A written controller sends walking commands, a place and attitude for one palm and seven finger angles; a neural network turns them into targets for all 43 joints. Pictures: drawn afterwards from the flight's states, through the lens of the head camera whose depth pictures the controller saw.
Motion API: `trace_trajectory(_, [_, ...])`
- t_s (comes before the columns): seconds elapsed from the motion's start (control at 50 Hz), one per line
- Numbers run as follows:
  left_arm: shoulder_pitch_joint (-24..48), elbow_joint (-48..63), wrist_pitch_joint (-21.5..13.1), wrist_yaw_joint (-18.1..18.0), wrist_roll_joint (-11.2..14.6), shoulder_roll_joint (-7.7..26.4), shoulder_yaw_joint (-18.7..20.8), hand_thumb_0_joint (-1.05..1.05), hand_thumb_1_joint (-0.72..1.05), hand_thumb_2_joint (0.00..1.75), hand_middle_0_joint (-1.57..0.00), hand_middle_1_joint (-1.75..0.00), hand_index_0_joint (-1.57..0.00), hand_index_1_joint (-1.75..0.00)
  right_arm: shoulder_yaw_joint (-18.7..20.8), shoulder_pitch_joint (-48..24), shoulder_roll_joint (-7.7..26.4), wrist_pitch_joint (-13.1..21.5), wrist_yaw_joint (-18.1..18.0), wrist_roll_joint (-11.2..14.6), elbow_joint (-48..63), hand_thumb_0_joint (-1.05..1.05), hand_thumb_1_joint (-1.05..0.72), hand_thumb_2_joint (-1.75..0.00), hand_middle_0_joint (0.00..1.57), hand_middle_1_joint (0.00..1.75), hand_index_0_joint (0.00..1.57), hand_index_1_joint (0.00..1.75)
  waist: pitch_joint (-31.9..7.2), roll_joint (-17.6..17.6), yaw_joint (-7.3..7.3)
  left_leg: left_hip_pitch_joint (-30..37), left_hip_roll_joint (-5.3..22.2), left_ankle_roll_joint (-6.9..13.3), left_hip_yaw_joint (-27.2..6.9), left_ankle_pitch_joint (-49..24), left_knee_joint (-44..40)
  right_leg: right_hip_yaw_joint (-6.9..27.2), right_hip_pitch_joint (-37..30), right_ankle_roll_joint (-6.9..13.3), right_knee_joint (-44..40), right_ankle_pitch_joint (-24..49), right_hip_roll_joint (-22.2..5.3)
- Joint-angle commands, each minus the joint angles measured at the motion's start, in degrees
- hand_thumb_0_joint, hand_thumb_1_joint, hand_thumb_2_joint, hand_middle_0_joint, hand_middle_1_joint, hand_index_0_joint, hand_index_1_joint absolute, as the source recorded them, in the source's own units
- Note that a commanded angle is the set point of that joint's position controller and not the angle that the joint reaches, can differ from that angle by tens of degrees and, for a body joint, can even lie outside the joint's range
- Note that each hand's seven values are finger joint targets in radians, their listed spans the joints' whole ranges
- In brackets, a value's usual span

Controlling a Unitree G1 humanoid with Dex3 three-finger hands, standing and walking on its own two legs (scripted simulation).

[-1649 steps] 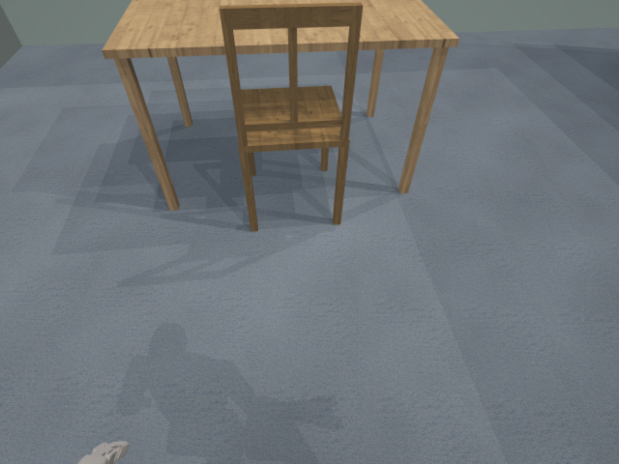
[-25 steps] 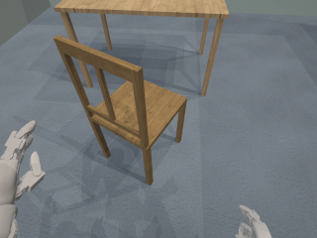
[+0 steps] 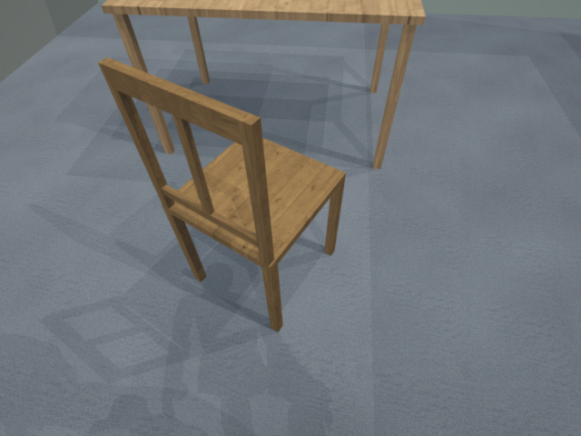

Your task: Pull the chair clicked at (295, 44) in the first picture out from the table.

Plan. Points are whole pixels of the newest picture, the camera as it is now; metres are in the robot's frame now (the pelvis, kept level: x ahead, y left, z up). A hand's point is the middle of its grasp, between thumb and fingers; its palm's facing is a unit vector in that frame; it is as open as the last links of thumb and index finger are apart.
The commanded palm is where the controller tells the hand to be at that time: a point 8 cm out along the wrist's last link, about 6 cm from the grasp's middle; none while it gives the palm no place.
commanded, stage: let the arm hang, fingers relaxed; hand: left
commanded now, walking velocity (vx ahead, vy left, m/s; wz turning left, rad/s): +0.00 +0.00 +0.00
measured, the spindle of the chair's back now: (196, 169) +0.66 +0.26 -0.08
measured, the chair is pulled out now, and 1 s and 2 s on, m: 0.67 0.67 0.67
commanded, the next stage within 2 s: look to check the result in 0.54 s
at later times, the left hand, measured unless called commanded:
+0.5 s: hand out of the picture +0.01 +0.15 -0.17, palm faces +0.01 -0.98 -0.20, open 7.3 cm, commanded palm none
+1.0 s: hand out of the picture +0.00 +0.14 -0.17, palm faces +0.02 -0.98 -0.18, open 7.3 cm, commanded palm none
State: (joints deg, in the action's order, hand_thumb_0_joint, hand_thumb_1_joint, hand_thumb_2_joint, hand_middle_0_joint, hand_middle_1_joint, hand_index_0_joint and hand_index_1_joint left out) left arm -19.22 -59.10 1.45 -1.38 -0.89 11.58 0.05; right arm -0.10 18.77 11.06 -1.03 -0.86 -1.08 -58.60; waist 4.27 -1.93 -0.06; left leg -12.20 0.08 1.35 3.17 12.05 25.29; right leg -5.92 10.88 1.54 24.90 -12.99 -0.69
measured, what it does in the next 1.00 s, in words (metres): stands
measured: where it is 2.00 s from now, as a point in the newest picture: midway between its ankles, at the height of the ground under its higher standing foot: outside the picture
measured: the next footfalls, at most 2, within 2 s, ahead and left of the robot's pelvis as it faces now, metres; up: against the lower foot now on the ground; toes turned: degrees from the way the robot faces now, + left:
none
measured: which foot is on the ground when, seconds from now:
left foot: down 0.00-1.00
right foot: down 0.00-1.00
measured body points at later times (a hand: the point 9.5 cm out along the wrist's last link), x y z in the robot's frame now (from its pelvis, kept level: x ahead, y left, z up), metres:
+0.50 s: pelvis +0.01 -0.01 +0.00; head +0.02 -0.03 +0.45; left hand +0.01 +0.20 -0.15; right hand -0.02 -0.22 -0.17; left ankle +0.02 +0.10 -0.74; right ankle +0.01 -0.10 -0.74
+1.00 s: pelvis +0.02 -0.02 +0.00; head +0.03 -0.03 +0.45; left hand +0.00 +0.19 -0.15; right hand -0.01 -0.22 -0.17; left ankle +0.02 +0.10 -0.74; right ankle +0.01 -0.10 -0.74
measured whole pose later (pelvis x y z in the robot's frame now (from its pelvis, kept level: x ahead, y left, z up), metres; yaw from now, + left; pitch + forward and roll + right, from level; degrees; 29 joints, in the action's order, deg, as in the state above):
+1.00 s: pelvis +0.02 -0.02 +0.00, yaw -1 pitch -2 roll +0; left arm -17.9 -62.8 -0.3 -2.0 -0.7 6.3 -0.2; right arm -0.2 19.0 6.9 0.0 -1.8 -1.0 -62.9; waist 3.5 -1.4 -0.4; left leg -9.4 1.6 -0.5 3.3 12.5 23.4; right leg -5.6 8.6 3.1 23.7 -13.8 0.9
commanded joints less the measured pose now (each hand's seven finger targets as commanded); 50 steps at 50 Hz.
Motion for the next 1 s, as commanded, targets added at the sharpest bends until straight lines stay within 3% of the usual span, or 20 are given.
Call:
trace_trajectory(0.0, [-1.25, 1.38, -1.57, -0.47, 0.32, 4.58, 0.25, 0.0, 0.9, 0.9, -0.2, -0.3, -0.2, -0.3, 0.94, 3.7, 4.42, 1.06, -0.32, 0.14, 1.11, 0.0, -0.9, -0.9, 0.2, 0.3, 0.2, 0.3, 1.32, 2.9, -0.53, -0.96, 5.99, 1.22, -6.33, 1.95, -6.51, 7.49, 2.28, 1.73, -7.18, -3.11, -5.57])
trace_trajectory(0.24, [-2.36, -0.77, -1.98, -0.86, 0.33, 2.99, 0.38, 0.0, 0.9, 0.9, -0.2, -0.3, -0.2, -0.3, 0.73, 5.2, 1.7, 1.23, -0.48, 0.01, -1.84, 0.0, -0.9, -0.9, 0.2, 0.3, 0.2, 0.3, 2.21, 2.55, -0.46, -0.42, 5.3, 0.75, -4.87, 0.79, -6.31, 8.52, 2.79, 1.78, -7.73, -2.82, -5.62])
trace_trajectory(0.44, [-3.03, -1.51, -2.45, -0.9, 0.42, 1.56, 0.59, 0.0, 0.9, 0.9, -0.2, -0.3, -0.2, -0.3, 0.61, 6.09, 0.36, 1.79, -0.96, 0.17, -3.06, 0.0, -0.9, -0.9, 0.2, 0.3, 0.2, 0.3, 0.18, 1.67, -0.37, 1.51, 5.69, 0.7, -4.31, -6.59, -5.26, 7.92, -0.38, 1.77, -6.49, 6.81, -5.84])
trace_trajectory(0.46, [-3.21, -1.63, -2.48, -0.92, 0.42, 1.48, 0.63, 0.0, 0.9, 0.9, -0.2, -0.3, -0.2, -0.3, 0.66, 6.1, 0.15, 1.76, -0.99, 0.15, -3.12, 0.0, -0.9, -0.9, 0.2, 0.3, 0.2, 0.3, 0.52, 2.65, -0.32, 1.5, 5.59, 0.67, -4.33, -6.39, -5.21, 7.85, -0.29, 1.75, -6.71, 6.87, -5.9])
trace_trajectory(0.6, [-3.12, -1.8, -2.31, -0.97, 0.46, 1.15, 0.52, 0.0, 0.9, 0.9, -0.2, -0.3, -0.2, -0.3, 0.68, 6.73, 0.04, 1.43, -1.02, 0.13, -3.45, 0.0, -0.9, -0.9, 0.2, 0.3, 0.2, 0.3, 2.16, 0.93, -0.59, 1.18, 5.56, 0.55, -4.39, -4.1, -5.42, 7.91, 1.06, 1.96, -7.6, 2.74, -5.61])
trace_trajectory(0.68, [-3.46, -1.99, -2.42, -0.93, 0.49, 0.98, 0.61, 0.0, 0.9, 0.9, -0.2, -0.3, -0.2, -0.3, 0.72, 6.38, 0.31, 1.57, -1.08, 0.15, -3.57, 0.0, -0.9, -0.9, 0.2, 0.3, 0.2, 0.3, 1.04, 2.6, -0.51, 2.1, 5.6, 0.56, -4.33, -4.81, -5.38, 8.2, 0.43, 1.97, -7.59, 3.88, -5.74])
trace_trajectory(0.72, [-3.55, -1.99, -2.48, -0.99, 0.48, 1.0, 0.61, 0.0, 0.9, 0.9, -0.2, -0.3, -0.2, -0.3, 0.75, 6.55, 0.09, 1.59, -1.07, 0.14, -3.61, 0.0, -0.9, -0.9, 0.2, 0.3, 0.2, 0.3, 0.82, 1.22, -0.59, 2.12, 5.6, 0.54, -4.24, -5.04, -5.26, 8.23, 0.23, 2.02, -7.58, 4.2, -5.78])
trace_trajectory(0.76, [-3.69, -2.11, -2.61, -0.96, 0.51, 0.98, 0.63, 0.0, 0.9, 0.9, -0.2, -0.3, -0.2, -0.3, 0.68, 6.45, 0.32, 1.68, -1.13, 0.16, -3.7, 0.0, -0.9, -0.9, 0.2, 0.3, 0.2, 0.3, -0.03, 2.1, -0.56, 2.64, 5.76, 0.48, -4.1, -6.15, -5.16, 8.14, -0.48, 2.0, -7.26, 6.08, -5.83])
trace_trajectory(0.86, [-3.63, -2.25, -2.45, -0.95, 0.51, 0.56, 0.57, 0.0, 0.9, 0.9, -0.2, -0.3, -0.2, -0.3, 0.7, 6.26, 0.14, 1.6, -1.22, 0.14, -3.91, 0.0, -0.9, -0.9, 0.2, 0.3, 0.2, 0.3, 2.19, 1.27, -0.53, 2.25, 5.84, 0.52, -4.2, -5.69, -5.56, 7.99, 0.8, 1.94, -7.53, 5.01, -5.66])
trace_trajectory(0.98, [-3.58, -2.19, -2.41, -0.92, 0.48, 0.62, 0.66, 0.0, 0.9, 0.9, -0.2, -0.3, -0.2, -0.3, 0.69, 6.28, 0.22, 1.56, -1.21, 0.15, -3.82, 0.0, -0.9, -0.9, 0.2, 0.3, 0.2, 0.3, 1.96, 1.61, -0.57, 2.19, 5.78, 0.47, -4.15, -4.58, -5.75, 8.2, 0.69, 1.96, -7.83, 3.62, -5.62])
